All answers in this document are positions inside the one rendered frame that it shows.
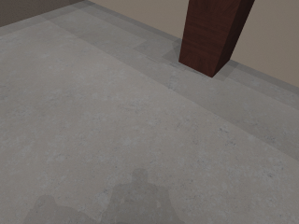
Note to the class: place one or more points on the cabinet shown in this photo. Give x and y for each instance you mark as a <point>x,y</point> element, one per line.
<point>211,31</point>

